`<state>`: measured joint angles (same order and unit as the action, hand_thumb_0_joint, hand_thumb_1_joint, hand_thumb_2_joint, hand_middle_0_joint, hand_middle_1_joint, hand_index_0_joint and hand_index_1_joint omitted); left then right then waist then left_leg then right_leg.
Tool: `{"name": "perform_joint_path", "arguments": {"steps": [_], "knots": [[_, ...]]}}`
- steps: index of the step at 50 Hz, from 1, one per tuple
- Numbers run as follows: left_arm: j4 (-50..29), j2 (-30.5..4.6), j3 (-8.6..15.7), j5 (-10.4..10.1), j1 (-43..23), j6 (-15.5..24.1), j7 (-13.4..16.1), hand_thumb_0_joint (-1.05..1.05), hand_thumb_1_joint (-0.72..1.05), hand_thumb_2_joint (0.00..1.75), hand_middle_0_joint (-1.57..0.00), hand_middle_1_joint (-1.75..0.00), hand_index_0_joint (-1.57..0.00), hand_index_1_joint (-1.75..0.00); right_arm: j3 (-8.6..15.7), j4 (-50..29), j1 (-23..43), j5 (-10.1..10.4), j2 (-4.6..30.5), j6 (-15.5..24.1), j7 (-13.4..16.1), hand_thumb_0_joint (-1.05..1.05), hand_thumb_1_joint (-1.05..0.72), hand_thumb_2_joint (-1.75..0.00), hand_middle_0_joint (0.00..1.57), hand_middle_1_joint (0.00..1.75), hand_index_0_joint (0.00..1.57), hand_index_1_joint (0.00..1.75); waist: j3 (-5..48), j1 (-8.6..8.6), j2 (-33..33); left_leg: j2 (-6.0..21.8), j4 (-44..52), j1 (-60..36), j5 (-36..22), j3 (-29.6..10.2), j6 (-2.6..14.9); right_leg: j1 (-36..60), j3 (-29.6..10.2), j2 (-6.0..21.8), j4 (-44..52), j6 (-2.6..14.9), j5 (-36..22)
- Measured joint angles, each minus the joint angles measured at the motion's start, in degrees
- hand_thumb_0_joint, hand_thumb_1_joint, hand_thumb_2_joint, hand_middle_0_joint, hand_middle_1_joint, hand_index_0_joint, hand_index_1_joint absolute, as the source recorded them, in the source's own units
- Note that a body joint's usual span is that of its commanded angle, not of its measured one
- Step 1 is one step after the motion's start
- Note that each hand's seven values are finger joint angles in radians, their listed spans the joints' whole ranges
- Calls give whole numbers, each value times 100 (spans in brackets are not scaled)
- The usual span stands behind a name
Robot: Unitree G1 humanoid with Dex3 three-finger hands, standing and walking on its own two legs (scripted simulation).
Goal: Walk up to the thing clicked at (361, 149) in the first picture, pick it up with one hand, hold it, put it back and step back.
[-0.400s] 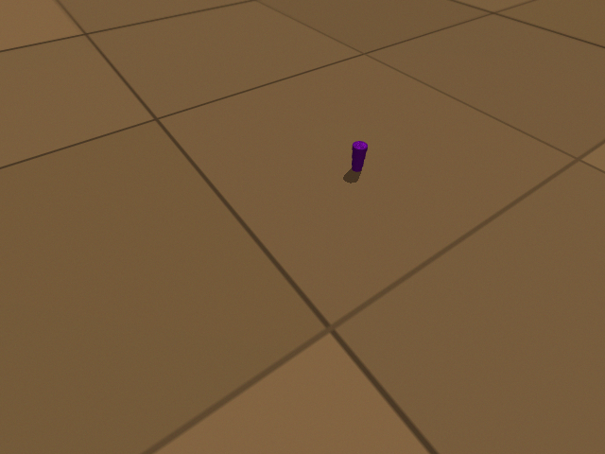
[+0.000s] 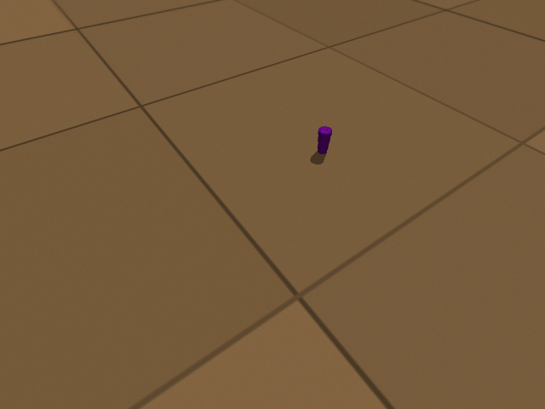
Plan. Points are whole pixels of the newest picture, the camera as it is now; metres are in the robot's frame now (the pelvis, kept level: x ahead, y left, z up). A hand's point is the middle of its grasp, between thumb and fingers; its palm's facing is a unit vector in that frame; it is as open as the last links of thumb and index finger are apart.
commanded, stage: stand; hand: left
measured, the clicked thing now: (323, 141) +1.66 -0.34 -0.70
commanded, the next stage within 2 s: walk up in 0.72 s
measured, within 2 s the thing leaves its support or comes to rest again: neither
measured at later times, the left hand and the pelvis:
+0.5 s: hand out of the picture +0.08 +0.26 -0.16, palm faces -0.03 -0.94 -0.34, open 7.4 cm; pelvis +0.00 +0.00 +0.00, yaw +0 degrees
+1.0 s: hand out of the picture +0.16 +0.24 -0.14, palm faces -0.16 -0.91 -0.39, open 7.4 cm; pelvis +0.06 -0.05 -0.01, yaw -8 degrees
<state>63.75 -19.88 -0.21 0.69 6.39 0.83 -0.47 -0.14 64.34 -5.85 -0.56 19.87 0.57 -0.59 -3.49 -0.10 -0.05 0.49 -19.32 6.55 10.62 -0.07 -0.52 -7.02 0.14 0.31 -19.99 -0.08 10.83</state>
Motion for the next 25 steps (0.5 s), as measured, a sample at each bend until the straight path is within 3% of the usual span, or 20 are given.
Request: {"name": "perform_joint_path", "arguments": {"steps": [25], "knots": [[14,-15,22,3,17,-17,-2,0,90,90,-20,-30,-20,-30,-11,-5,-45,0,-1,-1,10,0,-90,-90,20,30,20,30,2,0,20,-30,60,-64,-2,-5,26,79,5,31,79,-27,-7]]}}
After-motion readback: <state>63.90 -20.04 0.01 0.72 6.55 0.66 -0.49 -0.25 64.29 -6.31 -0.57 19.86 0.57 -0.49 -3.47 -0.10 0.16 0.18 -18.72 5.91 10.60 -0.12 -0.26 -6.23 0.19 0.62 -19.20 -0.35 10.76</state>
